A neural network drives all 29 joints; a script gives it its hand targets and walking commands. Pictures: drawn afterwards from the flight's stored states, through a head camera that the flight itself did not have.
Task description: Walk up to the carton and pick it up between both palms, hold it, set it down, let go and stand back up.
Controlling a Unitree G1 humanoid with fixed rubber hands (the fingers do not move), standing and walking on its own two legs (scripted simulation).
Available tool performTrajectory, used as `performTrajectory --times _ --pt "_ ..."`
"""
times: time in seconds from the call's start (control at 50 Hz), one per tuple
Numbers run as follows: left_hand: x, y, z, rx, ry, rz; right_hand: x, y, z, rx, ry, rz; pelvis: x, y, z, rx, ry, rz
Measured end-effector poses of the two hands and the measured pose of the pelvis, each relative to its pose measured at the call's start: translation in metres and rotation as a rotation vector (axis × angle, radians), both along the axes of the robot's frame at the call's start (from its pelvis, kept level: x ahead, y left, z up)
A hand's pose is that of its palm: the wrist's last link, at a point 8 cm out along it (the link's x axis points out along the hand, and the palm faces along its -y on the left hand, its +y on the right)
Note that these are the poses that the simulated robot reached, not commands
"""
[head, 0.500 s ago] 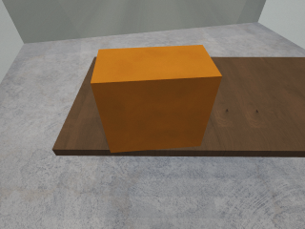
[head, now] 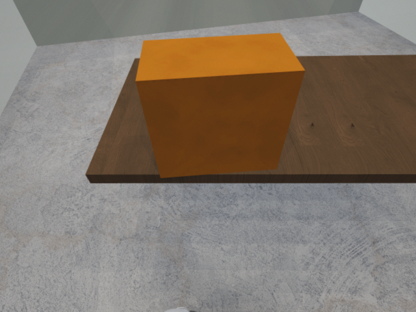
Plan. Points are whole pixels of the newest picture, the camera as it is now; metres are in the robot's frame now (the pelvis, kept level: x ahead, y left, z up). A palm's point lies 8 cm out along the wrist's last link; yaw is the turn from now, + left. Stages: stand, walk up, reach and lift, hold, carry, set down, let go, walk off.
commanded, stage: stand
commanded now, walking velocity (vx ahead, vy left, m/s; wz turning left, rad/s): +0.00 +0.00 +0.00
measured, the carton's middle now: (216, 110) +0.55 -0.02 +0.08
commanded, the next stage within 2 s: none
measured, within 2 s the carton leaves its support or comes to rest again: neither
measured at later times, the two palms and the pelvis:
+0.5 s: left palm out of the picture -0.03 +0.26 -0.14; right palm out of the picture -0.12 -0.20 -0.17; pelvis -0.04 +0.01 -0.01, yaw -6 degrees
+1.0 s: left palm out of the picture -0.03 +0.23 -0.16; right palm out of the picture +0.06 -0.24 -0.15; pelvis +0.03 +0.01 -0.02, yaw +0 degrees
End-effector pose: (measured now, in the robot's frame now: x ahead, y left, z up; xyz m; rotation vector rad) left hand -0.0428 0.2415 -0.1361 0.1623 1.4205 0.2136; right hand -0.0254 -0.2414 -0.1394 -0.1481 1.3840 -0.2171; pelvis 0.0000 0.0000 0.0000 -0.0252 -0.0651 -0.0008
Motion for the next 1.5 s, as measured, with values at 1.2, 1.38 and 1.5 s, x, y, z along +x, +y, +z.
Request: performTrajectory --times 1.2,1.38,1.5 --pt "0.134 0.01 -0.015 0.038 -0.161 -0.112 0.117 0.015 -0.023 0.009 -0.16 0.028 0.043 0.004 -0.024 0.073 0.023 -0.032" --pt "0.177 0.007 0.016 0.093 -0.261 -0.137 0.138 0.004 -0.029 0.04 -0.108 0.058 0.058 0.001 -0.015 0.04 0.016 0.003" --pt "0.169 0.02 0.006 0.075 -0.234 -0.098 0.169 0.006 -0.015 0.014 -0.143 0.119 0.057 0.011 -0.014 0.029 0.028 0.022"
